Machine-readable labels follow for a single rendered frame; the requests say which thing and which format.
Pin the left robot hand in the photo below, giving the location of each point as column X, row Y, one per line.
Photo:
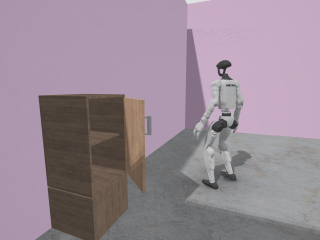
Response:
column 199, row 127

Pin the robot left upper arm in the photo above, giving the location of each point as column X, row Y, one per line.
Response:
column 215, row 91

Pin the right robot hand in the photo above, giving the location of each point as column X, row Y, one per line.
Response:
column 234, row 130

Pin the robot left foot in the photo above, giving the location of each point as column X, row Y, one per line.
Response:
column 213, row 185

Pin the cupboard door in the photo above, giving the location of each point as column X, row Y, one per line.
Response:
column 134, row 140

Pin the right robot forearm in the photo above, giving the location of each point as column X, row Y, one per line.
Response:
column 237, row 111

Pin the left robot forearm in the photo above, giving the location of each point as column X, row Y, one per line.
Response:
column 208, row 112

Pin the handle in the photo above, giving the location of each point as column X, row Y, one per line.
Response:
column 149, row 125

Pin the robot right foot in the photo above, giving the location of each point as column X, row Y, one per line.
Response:
column 232, row 176

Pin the robot right upper arm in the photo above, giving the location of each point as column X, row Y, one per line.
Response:
column 239, row 99

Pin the robot foot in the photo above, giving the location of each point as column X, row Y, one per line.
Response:
column 232, row 176
column 213, row 185

